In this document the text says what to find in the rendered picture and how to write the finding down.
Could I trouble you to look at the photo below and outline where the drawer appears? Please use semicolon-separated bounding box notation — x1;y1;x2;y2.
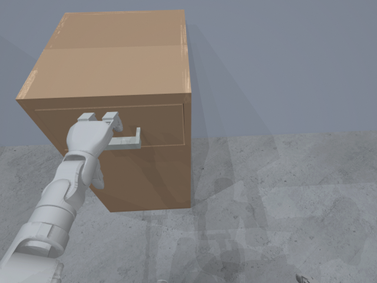
35;104;183;149

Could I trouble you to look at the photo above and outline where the handle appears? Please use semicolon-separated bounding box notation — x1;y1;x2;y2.
105;127;141;150

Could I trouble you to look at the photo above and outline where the robot left hand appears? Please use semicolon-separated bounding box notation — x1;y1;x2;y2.
67;112;123;189

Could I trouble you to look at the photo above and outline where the left robot upper arm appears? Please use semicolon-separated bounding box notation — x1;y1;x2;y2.
0;252;64;283

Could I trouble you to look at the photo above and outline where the robot left forearm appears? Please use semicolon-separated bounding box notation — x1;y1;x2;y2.
0;150;97;273

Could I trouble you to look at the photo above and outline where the cabinet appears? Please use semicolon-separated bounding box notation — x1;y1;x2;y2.
15;9;191;212

